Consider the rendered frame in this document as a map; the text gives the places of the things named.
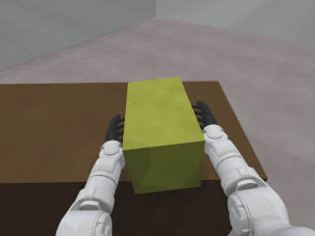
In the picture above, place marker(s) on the robot right forearm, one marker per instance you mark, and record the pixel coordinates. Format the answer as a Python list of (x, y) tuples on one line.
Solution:
[(235, 174)]

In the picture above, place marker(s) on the carton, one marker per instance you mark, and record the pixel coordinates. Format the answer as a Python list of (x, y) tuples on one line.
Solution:
[(163, 144)]

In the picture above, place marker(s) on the robot right upper arm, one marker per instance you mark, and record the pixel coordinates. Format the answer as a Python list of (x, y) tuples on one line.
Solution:
[(260, 212)]

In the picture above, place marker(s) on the robot right hand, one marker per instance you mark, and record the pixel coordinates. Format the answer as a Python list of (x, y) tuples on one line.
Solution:
[(206, 113)]

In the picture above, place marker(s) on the pedestal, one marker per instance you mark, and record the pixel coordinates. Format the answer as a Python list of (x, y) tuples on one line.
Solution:
[(50, 138)]

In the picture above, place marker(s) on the robot left hand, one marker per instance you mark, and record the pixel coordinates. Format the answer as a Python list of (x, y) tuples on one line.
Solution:
[(112, 134)]

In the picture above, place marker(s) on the robot left forearm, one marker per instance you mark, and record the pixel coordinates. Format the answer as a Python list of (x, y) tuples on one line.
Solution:
[(102, 183)]

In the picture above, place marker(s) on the robot left upper arm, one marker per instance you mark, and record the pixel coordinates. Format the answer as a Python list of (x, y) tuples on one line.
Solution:
[(85, 223)]

